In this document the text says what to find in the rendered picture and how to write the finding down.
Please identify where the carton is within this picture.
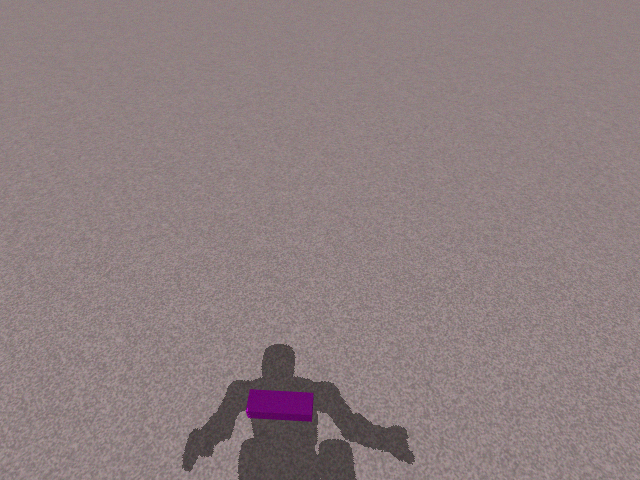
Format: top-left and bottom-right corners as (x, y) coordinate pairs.
(246, 389), (313, 422)

